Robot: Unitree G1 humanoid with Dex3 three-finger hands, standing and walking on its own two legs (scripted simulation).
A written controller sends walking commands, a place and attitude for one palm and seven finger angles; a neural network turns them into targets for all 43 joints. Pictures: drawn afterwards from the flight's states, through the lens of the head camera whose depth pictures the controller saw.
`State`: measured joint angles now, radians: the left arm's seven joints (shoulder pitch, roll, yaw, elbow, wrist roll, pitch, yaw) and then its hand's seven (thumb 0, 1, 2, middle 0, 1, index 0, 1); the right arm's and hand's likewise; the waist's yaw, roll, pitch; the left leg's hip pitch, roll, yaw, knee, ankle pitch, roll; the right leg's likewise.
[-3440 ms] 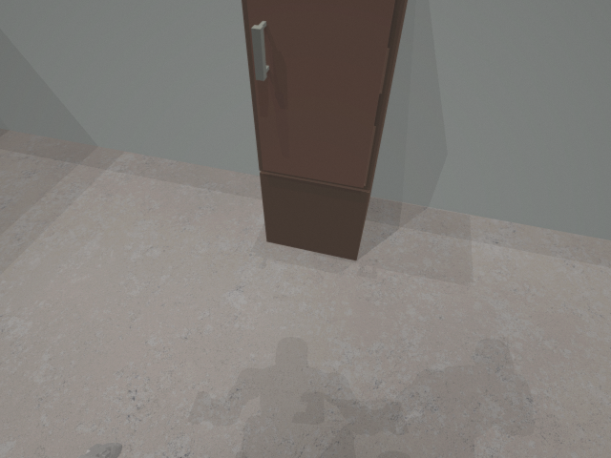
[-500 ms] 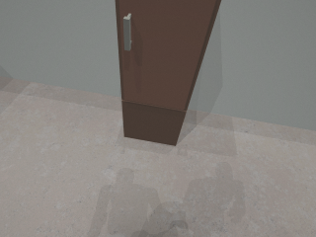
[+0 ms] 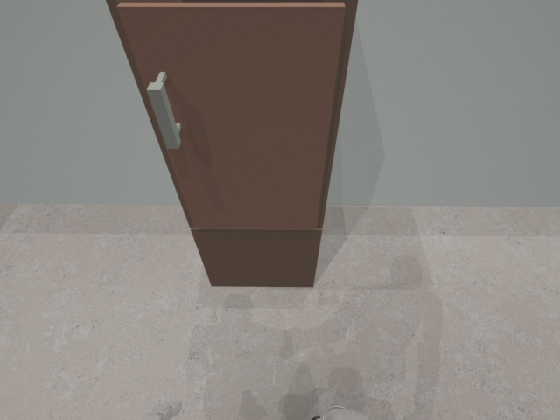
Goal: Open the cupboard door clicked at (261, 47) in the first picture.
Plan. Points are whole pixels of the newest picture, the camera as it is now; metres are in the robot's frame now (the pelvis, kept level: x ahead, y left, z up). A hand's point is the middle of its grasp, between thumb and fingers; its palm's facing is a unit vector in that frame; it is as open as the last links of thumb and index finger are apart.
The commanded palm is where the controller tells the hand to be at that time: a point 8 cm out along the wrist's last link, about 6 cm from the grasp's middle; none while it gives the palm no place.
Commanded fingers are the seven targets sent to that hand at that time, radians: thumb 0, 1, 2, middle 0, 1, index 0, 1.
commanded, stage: come to a stop and stand still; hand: left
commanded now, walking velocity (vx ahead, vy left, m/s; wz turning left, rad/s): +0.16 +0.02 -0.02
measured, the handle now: (168, 110) +0.63 +0.22 +0.09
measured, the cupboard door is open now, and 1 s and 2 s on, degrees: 0 0 0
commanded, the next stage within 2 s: look again from close up in 1.34 s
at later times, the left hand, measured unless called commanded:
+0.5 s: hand out of the picture +0.11 +0.24 -0.18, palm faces +0.07 -0.97 -0.22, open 7.3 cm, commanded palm none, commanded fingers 0.00 0.90 0.90 -0.20 -0.30 -0.20 -0.30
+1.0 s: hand out of the picture +0.01 +0.16 -0.14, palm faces +0.02 -0.97 -0.23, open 7.4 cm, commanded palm none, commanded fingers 0.00 0.90 0.90 -0.20 -0.30 -0.20 -0.30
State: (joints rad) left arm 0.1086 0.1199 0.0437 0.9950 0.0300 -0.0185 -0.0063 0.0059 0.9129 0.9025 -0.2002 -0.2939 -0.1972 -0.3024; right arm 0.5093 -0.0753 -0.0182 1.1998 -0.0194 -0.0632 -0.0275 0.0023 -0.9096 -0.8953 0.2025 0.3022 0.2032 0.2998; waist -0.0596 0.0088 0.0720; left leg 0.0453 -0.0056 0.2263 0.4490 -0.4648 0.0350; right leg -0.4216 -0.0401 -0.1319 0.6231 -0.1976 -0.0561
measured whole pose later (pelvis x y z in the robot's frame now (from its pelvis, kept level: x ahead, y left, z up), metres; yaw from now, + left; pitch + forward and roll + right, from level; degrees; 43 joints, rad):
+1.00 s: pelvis +0.01 -0.02 +0.02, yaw -1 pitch +0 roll +1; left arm 0.33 0.12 0.02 1.08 0.02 0.03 0.03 0.01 0.91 0.90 -0.20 -0.29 -0.20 -0.30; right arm 0.32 -0.20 -0.06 1.10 -0.01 0.06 -0.01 0.00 -0.92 -0.90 0.20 0.30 0.20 0.30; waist -0.01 0.04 -0.02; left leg -0.41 0.04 0.02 0.74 -0.31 -0.02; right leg -0.13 -0.01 -0.05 0.42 -0.28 -0.03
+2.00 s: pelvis -0.04 +0.02 +0.01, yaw +0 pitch -1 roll +0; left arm 0.34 0.17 0.00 1.06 0.02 0.00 0.03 0.00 0.91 0.90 -0.20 -0.29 -0.20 -0.30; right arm 0.33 -0.14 0.01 1.06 -0.02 0.00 -0.01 0.01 -0.92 -0.90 0.20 0.30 0.20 0.30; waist 0.01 -0.01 0.00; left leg -0.27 -0.01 0.05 0.49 -0.20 0.03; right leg -0.24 -0.05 -0.06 0.50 -0.24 0.01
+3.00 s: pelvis +0.09 +0.06 +0.01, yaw -2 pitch +0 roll -1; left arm 0.26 0.17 0.04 1.02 0.02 0.04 0.03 0.01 0.91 0.90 -0.20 -0.29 -0.20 -0.30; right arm 0.17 -0.15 -0.02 1.00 -0.02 -0.02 -0.04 0.00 -0.95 -0.90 0.20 0.30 0.20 0.30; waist 0.02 -0.02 0.06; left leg -0.32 0.04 0.15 0.50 -0.18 0.05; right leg -0.41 -0.04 -0.05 0.90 -0.44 0.03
